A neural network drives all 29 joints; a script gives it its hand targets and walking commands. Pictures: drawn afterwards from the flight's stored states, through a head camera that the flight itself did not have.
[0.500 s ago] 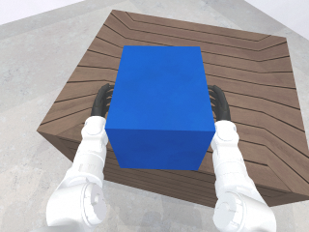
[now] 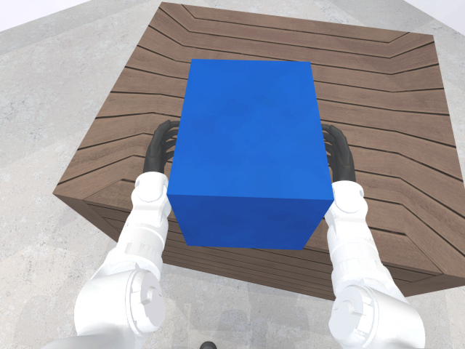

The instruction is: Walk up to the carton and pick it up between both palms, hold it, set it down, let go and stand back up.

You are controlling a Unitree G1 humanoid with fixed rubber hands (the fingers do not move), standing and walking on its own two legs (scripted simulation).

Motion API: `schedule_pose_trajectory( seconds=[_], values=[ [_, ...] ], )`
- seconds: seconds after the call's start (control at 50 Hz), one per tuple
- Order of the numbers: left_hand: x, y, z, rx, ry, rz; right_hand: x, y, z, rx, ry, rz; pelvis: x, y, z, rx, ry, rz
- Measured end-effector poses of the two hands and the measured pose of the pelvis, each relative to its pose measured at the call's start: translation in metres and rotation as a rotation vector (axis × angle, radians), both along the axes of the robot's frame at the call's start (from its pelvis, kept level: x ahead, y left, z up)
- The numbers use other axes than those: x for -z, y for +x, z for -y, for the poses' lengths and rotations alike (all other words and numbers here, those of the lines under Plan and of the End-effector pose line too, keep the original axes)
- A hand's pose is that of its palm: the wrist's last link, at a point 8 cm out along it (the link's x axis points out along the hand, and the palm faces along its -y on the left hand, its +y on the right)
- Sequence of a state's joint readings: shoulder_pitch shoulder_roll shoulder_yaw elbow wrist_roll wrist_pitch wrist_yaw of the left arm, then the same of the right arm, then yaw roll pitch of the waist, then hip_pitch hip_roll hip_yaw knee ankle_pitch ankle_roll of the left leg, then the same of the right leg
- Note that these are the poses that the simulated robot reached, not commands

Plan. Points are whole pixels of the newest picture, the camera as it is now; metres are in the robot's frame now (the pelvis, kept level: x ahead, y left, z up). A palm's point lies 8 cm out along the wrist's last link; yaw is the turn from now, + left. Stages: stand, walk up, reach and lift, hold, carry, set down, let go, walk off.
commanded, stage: set down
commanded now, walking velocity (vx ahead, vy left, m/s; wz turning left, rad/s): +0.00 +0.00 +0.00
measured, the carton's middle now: (247, 155) +0.47 -0.05 -0.02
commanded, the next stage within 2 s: none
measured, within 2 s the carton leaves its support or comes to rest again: rests again in 1.02 s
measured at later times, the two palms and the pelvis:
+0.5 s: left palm (156, 165) +0.44 +0.12 +0.01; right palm (339, 173) +0.39 -0.20 +0.02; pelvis -0.02 +0.00 +0.00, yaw +0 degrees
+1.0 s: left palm (161, 155) +0.45 +0.11 +0.02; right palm (343, 163) +0.41 -0.21 +0.02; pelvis -0.01 +0.01 -0.01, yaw -3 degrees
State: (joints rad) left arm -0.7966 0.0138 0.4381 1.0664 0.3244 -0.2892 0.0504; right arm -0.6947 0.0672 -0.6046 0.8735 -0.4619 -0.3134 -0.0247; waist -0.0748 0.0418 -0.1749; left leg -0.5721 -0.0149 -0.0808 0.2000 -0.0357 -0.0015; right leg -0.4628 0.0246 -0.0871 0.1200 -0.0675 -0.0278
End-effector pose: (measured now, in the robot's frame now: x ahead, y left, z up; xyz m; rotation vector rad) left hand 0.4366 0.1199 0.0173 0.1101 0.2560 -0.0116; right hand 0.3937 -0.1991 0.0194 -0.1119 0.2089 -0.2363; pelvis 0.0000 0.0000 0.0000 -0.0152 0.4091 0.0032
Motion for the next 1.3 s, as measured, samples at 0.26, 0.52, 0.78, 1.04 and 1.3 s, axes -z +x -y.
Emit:
schedule_pose_trajectory(
  seconds=[0.26,0.52,0.78,1.04,1.3],
  values=[
    [0.003,-0.003,0.000,-0.001,-0.023,0.002,0.001,-0.002,0.001,-0.003,-0.012,0.007,0.001,-0.010,0.008,-0.010,0.002,0.003],
    [0.005,0.004,-0.002,0.013,-0.038,0.003,0.003,-0.001,-0.002,0.014,0.011,0.003,0.001,-0.015,-0.001,0.008,0.002,-0.010],
    [0.003,0.011,0.000,0.018,-0.020,-0.010,0.001,0.005,0.000,0.014,0.007,-0.018,0.002,-0.011,-0.010,0.022,0.001,-0.038],
    [-0.007,0.021,0.009,0.020,0.017,0.004,-0.002,0.020,0.012,0.004,0.086,-0.024,0.007,-0.012,-0.007,0.074,0.004,-0.100],
    [-0.022,0.025,-0.002,0.016,-0.089,0.030,-0.024,0.014,0.034,0.052,0.080,-0.010,0.013,-0.028,-0.011,0.124,0.009,-0.118]
  ],
)
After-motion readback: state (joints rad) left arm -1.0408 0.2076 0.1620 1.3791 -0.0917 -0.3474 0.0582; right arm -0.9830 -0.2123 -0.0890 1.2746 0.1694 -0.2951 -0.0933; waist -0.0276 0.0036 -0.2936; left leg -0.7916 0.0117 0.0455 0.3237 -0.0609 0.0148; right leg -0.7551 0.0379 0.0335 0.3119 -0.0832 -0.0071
